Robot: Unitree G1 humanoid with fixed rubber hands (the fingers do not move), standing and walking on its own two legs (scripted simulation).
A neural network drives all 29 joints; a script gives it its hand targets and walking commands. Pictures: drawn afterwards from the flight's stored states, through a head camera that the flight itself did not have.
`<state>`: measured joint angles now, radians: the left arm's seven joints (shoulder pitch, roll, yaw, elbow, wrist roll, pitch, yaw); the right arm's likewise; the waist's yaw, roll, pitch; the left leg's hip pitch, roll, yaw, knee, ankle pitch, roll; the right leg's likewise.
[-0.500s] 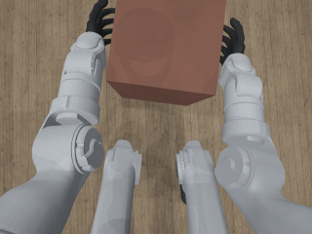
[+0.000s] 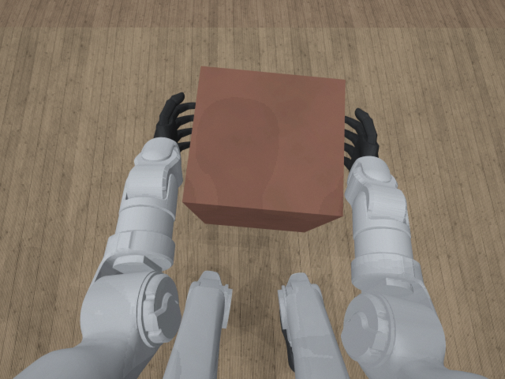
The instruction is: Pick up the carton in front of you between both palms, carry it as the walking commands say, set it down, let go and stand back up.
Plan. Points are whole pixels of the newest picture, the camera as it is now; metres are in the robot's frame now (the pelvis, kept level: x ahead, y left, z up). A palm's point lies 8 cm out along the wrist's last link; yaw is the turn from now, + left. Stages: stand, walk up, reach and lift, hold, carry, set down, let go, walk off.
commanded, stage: reach and lift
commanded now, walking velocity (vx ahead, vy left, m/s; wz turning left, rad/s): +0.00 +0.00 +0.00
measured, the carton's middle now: (262, 164) +0.47 +0.00 -0.12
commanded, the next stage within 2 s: hold in 1.92 s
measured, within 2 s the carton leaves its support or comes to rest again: neither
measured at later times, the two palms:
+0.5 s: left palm (127, 132) +0.41 +0.14 +0.11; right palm (424, 150) +0.41 -0.15 +0.11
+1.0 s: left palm (35, 109) +0.36 +0.14 +0.23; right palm out of the picture +0.37 -0.16 +0.23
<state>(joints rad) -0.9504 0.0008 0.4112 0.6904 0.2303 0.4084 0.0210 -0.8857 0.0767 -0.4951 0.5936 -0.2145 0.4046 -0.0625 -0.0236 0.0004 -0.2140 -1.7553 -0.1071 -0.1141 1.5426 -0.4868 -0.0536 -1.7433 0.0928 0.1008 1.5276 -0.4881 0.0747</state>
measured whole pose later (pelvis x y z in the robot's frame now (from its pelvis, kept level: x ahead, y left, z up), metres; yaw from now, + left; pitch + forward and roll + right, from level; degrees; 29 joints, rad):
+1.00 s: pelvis +0.08 -0.01 +0.21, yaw +0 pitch -1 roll +0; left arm -0.26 -0.15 0.26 0.40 0.27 0.59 0.01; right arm -0.26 0.15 -0.26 0.39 -0.26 0.58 -0.01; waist 0.00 0.00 -0.08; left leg -0.21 -0.04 -0.15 0.46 -0.23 -0.02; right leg -0.21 0.04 0.14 0.46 -0.23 0.02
